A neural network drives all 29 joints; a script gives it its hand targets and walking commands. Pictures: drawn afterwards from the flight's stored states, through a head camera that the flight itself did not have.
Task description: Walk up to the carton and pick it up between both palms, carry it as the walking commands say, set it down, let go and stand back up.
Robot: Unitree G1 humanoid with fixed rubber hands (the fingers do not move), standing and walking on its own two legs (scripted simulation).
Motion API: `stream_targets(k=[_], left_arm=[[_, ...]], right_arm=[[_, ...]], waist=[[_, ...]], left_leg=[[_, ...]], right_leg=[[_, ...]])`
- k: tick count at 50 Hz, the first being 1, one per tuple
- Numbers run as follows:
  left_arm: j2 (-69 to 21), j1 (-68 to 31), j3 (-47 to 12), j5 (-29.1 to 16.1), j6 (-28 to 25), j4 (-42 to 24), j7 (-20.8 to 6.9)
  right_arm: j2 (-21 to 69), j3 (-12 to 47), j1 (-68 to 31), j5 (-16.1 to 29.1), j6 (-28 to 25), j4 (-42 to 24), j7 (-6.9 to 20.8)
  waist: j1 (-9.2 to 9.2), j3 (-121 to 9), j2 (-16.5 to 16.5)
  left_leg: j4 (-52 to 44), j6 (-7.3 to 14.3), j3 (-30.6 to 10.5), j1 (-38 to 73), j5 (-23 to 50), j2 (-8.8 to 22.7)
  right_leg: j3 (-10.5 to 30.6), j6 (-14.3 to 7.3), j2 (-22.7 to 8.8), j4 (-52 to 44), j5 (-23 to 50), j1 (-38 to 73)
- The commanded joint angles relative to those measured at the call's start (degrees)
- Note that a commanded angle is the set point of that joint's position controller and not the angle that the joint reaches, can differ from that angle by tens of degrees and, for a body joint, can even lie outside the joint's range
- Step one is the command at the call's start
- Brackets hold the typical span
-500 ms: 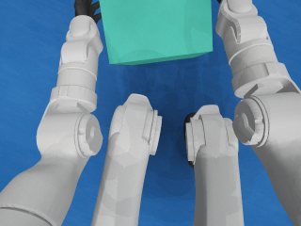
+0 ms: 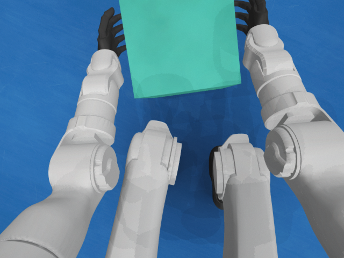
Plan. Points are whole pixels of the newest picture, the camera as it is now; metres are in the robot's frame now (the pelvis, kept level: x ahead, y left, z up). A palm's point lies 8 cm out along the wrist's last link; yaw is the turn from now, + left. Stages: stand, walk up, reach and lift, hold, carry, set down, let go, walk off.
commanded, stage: set down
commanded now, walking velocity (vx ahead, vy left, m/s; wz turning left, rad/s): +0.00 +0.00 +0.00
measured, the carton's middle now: (182, 48) +0.49 +0.07 -0.25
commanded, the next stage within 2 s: none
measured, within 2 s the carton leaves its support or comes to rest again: neither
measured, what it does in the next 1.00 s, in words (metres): stands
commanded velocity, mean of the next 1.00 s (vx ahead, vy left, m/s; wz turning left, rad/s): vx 0.00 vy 0.00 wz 0.00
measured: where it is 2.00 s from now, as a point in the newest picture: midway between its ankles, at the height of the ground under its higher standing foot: (188, 180)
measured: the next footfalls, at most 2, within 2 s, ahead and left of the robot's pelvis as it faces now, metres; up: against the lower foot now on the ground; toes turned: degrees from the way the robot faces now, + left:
none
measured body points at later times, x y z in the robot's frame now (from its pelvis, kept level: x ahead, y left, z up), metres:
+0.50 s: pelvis +0.00 +0.00 -0.01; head +0.34 +0.03 +0.28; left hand +0.48 +0.22 -0.18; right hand +0.54 -0.07 -0.17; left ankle +0.12 +0.11 -0.34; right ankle +0.10 -0.10 -0.34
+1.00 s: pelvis -0.01 +0.00 +0.00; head +0.35 +0.02 +0.27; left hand +0.47 +0.25 -0.18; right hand +0.53 -0.08 -0.19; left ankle +0.12 +0.11 -0.34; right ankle +0.10 -0.10 -0.34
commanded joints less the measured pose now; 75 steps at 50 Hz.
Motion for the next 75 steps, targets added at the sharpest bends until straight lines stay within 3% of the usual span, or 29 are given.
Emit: stream_targets(k=[1, 6, 8, 9, 14, 19, 23, 28, 29, 30, 33, 37, 40, 41, 42, 43, 47, 51, 52, 54, 55, 56, 58, 60, 61, 64, 68, 70, 75], left_arm=[[-41.17, -39.74, -19.53, -4.97, -3.43, -9.39, -13.4], [-39.43, -39.02, -19.67, -4.3, -4.15, -8.35, -13.21], [-37.89, -41.05, -17.95, -3.74, -3.69, -7.82, -13.23], [-36.08, -40.34, -16.62, -4.07, -4.09, -6.21, -13.2], [-38.15, -40.6, -15.8, -3.89, -3.9, -6.84, -14.03], [-36.83, -36.74, -14.13, -1.86, -3.85, -2.38, -13.43], [-32.88, -36.25, -13.71, -1.76, -4.4, -3.22, -12.18], [-23.24, -32.56, -11.09, -2.49, -5.46, -1.73, -10.06], [-21.58, -33.39, -11.05, -2.51, -6.11, -2.46, -9.05], [-15.86, -32.17, -9.92, -2.19, -7.11, -2.88, -8.18], [-9.31, -28.37, -8.0, -4.5, -7.11, 2.19, -6.56], [10.1, -19.19, -1.61, -3.45, -9.11, 7.05, -1.51], [15.28, -14.91, -1.56, -5.95, -10.65, 7.74, -0.48], [14.45, -17.77, -3.9, -8.14, -10.73, 6.05, -0.64], [14.57, -17.83, -3.37, -6.27, -11.16, 4.98, -0.25], [16.11, -16.78, -4.59, -7.92, -11.0, 6.4, -0.07], [11.98, -18.89, -10.01, -13.23, -11.51, 0.01, -1.63], [19.01, -15.66, -4.62, -11.98, -11.37, 1.79, -0.6], [15.93, -15.99, -7.63, -13.16, -10.76, 3.87, -1.01], [16.55, -14.16, -5.53, -13.67, -10.64, 4.64, -1.69], [15.41, -17.26, -9.16, -14.34, -10.76, 3.72, -1.49], [20.14, -16.36, -4.82, -12.87, -11.47, -0.27, -0.91], [19.9, -14.51, -5.36, -12.37, -10.44, 4.23, -0.84], [17.29, -15.58, -7.12, -13.06, -10.86, -5.23, -1.05], [17.86, -18.71, -8.62, -15.09, -10.03, -11.08, -1.04], [21.18, -12.72, -6.57, -14.16, -6.71, -3.86, 0.08], [19.62, -21.16, -9.6, -16.11, -4.49, -29.42, 1.31], [18.81, -17.27, -8.67, -14.63, -1.79, -22.17, 1.33], [16.94, -16.37, -7.19, -12.67, -0.27, -22.31, 1.34]], right_arm=[[49.19, 16.21, -27.29, 2.77, -2.32, -5.86, 12.13], [49.96, 17.28, -31.11, 4.79, -3.22, -8.23, 12.03], [50.37, 14.41, -26.78, 3.36, -1.88, -3.92, 12.54], [49.14, 15.81, -28.48, 3.0, -2.03, -4.21, 12.19], [46.62, 14.14, -29.42, 1.2, -2.2, -4.92, 11.8], [47.74, 14.77, -30.59, 2.74, -2.74, -5.0, 12.1], [43.75, 12.65, -26.81, 2.15, -2.99, -3.93, 11.64], [33.44, 13.13, -24.75, 3.6, -3.53, -3.53, 9.88], [28.83, 11.22, -24.44, 3.82, -4.52, -4.05, 9.08], [27.99, 13.51, -26.59, 5.59, -4.77, -6.24, 8.27], [16.11, 10.83, -23.23, 4.36, -4.72, -3.26, 5.7], [-2.62, 9.33, -18.68, 6.45, -5.61, -3.7, 2.01], [-8.58, 9.26, -16.17, 8.15, -5.82, -5.11, 0.55], [-5.52, 11.63, -16.14, 8.95, -5.85, -3.69, 0.8], [-9.87, 8.67, -15.51, 8.37, -6.25, -5.43, 0.37], [-8.1, 10.32, -16.28, 9.34, -5.85, -7.0, 0.28], [-10.93, 10.64, -15.2, 9.27, -6.63, -9.53, 0.55], [-12.17, 9.59, -14.45, 10.06, -6.69, -13.21, 0.77], [-13.1, 9.11, -12.34, 8.5, -6.02, -5.57, 0.9], [-9.25, 12.18, -14.97, 10.42, -5.96, -12.48, 1.68], [-12.59, 10.17, -15.1, 8.61, -5.87, -8.05, 1.47], [-14.4, 10.14, -15.85, 9.78, -5.95, -13.97, 1.33], [-12.29, 11.63, -15.87, 10.38, -4.94, -10.23, 1.37], [-13.91, 10.37, -13.47, 11.8, -5.15, -13.2, 1.62], [-12.76, 11.82, -16.35, 12.1, -4.64, -20.18, 1.27], [-13.05, 11.81, -16.33, 12.63, -1.61, -18.52, -0.06], [-13.97, 10.64, -19.59, 14.89, 0.6, -33.84, -1.06], [-17.44, 5.71, -14.04, 9.55, 2.26, -25.81, -1.26], [-14.74, 3.51, -13.65, 8.91, 3.34, -23.24, 0.81]], waist=[[3.24, -52.73, -2.78], [5.56, -53.23, -0.38], [2.85, -51.39, -1.08], [4.82, -50.13, -5.54], [1.82, -48.98, -3.57], [5.68, -48.54, -3.84], [4.53, -49.88, -2.1], [4.22, -49.39, -4.73], [3.42, -50.46, -0.73], [5.55, -51.11, -3.64], [2.55, -49.49, -3.03], [6.08, -50.87, -5.61], [5.49, -52.51, -0.27], [4.01, -52.69, -5.5], [4.5, -53.07, 1.65], [5.98, -55.17, -1.25], [0.08, -56.32, 0.93], [2.67, -58.07, -2.67], [0.09, -52.17, -0.6], [3.98, -55.47, -6.99], [0.74, -57.42, -2.7], [5.37, -60.42, -3.23], [5.56, -56.48, -4.31], [2.49, -64.01, 3.52], [2.82, -73.19, -2.35], [4.6, -73.37, -2.29], [2.43, -99.64, 4.61], [-1.36, -90.53, 3.85], [-0.57, -80.1, 5.66]], left_leg=[[-6.19, -0.22, 0.75, 29.45, 22.5, -2.93], [-6.91, 0.32, 1.29, 29.3, 20.61, -2.82], [-7.62, 0.46, 1.39, 29.63, 18.24, -2.22], [-6.4, 0.82, 0.61, 28.42, 17.63, -2.05], [-5.98, 0.5, 1.66, 22.32, 17.53, -2.4], [-6.05, 0.98, 1.08, 26.6, 17.46, -2.11], [-6.49, 0.62, 1.59, 26.39, 17.41, -2.17], [-7.76, 0.61, -0.05, 30.57, 17.76, -1.64], [-8.33, -0.47, 0.58, 30.49, 17.33, -2.3], [-7.04, 0.7, -0.53, 31.08, 18.86, -0.99], [-8.0, -0.39, -0.58, 29.38, 17.81, -0.03], [-8.95, -0.19, 0.04, 29.45, 15.15, 1.43], [-8.69, -0.7, 0.07, 31.22, 17.23, 2.87], [-8.99, -0.26, -1.0, 30.1, 16.53, 3.02], [-9.23, -1.13, 0.34, 30.13, 19.19, 2.3], [-9.29, -0.4, -0.59, 32.42, 19.44, 2.88], [-9.26, -1.5, -0.86, 31.42, 20.33, 2.9], [-8.69, -0.14, -2.01, 32.62, 20.29, 3.13], [-9.13, -0.72, -2.32, 29.98, 19.69, 3.42], [-8.58, 0.28, -2.32, 28.63, 20.2, 3.36], [-8.74, -0.73, -1.57, 30.44, 21.13, 2.91], [-8.84, -0.29, -0.61, 32.91, 22.0, 2.52], [-9.89, 0.43, -1.92, 32.27, 16.72, 3.49], [-8.7, -0.67, 0.19, 36.44, 20.39, 3.09], [-9.39, -0.19, -1.03, 45.15, 24.75, 3.04], [-12.8, 0.36, 1.16, 45.85, 14.74, 2.35], [-13.08, 0.05, 0.28, 63.75, 26.54, 0.91], [-14.46, -0.17, 0.39, 60.51, 24.8, 0.29], [-18.77, -0.43, -1.12, 57.77, 17.46, 1.2]], right_leg=[[-0.15, -2.87, 0.55, -9.07, 16.77, 15.28], [0.63, -2.54, 0.47, -9.03, 15.95, 16.97], [-0.24, -2.66, 0.83, -9.55, 14.48, 16.51], [0.19, -2.32, -0.42, -8.79, 12.26, 16.0], [0.7, -2.25, -0.62, -10.11, 15.74, 18.12], [0.3, -2.14, -0.6, -9.05, 12.44, 16.36], [0.33, -1.96, -0.24, -9.14, 14.03, 17.91], [-1.07, -1.16, -1.06, -8.67, 12.55, 16.69], [-1.25, -1.82, -0.92, -8.94, 12.28, 16.66], [-0.38, -1.05, -2.03, -7.66, 13.86, 17.7], [-0.83, -0.82, -2.99, -8.62, 12.91, 19.58], [0.5, -0.31, -4.43, -10.72, 10.24, 22.45], [1.61, -0.92, -5.71, -11.5, 10.97, 21.75], [0.66, -0.6, -6.15, -11.11, 12.62, 23.96], [1.77, -1.46, -5.5, -10.89, 14.58, 22.48], [1.52, -0.72, -5.8, -10.45, 13.74, 23.6], [1.01, -2.07, -6.56, -10.9, 15.46, 24.15], [0.95, -0.84, -6.83, -9.89, 14.9, 26.0], [1.07, -1.39, -6.85, -9.78, 14.59, 22.22], [0.37, -0.21, -7.06, -9.44, 14.79, 24.89], [0.22, -1.05, -7.05, -8.71, 15.21, 25.89], [1.22, -0.48, -6.89, -9.7, 14.77, 26.92], [0.14, -0.37, -6.92, -9.28, 10.05, 25.32], [0.93, -2.09, -6.71, -10.22, 14.15, 29.28], [-1.35, -0.83, -6.36, -9.1, 15.65, 31.68], [-2.22, -1.06, -5.58, -12.69, 6.2, 37.07], [-2.82, -2.69, -4.53, -11.67, 17.35, 47.88], [-3.79, -2.46, -4.6, -13.18, 16.61, 45.46], [-2.47, -2.95, -5.36, -17.12, 9.32, 38.42]])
